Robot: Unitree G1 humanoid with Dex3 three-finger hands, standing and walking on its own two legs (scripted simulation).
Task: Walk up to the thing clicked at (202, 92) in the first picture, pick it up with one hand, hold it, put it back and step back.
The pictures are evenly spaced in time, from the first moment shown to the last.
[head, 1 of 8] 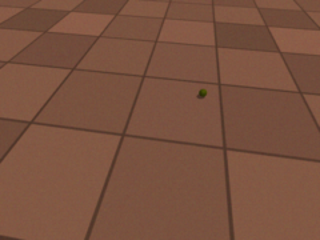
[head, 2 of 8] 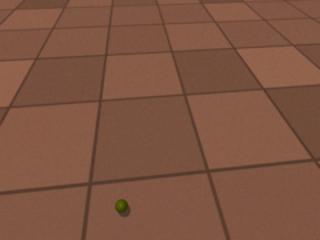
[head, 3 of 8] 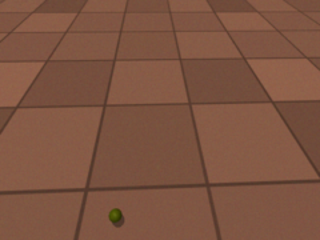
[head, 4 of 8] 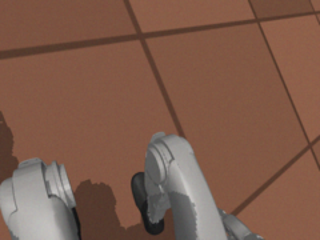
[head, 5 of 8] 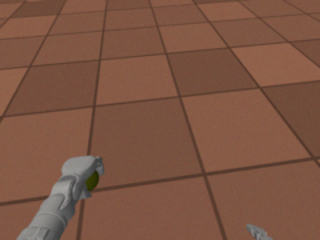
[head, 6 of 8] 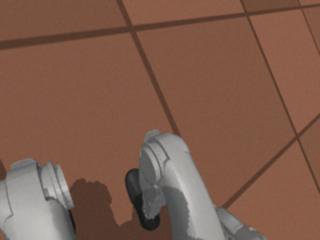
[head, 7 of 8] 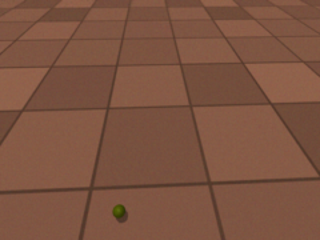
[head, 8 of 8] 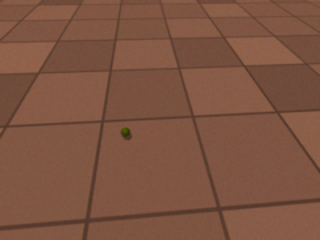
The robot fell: no
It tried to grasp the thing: yes
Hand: left
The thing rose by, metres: 0.68
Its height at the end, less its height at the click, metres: +0.00
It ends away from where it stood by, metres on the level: 0.01
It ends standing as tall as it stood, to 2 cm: yes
